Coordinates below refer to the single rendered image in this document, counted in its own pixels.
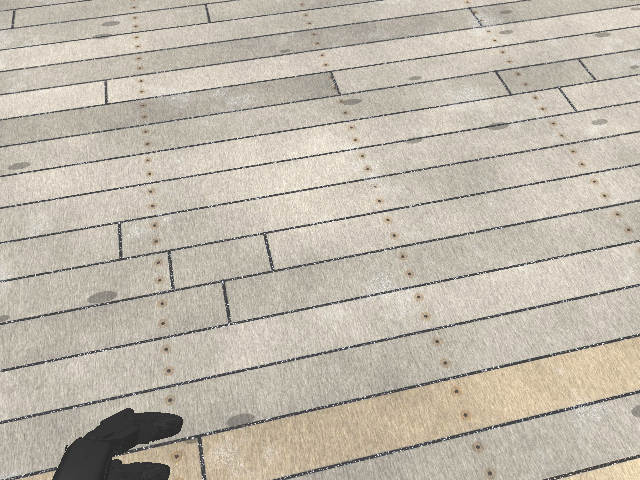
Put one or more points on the left robot hand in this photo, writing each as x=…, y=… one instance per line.
x=90, y=457

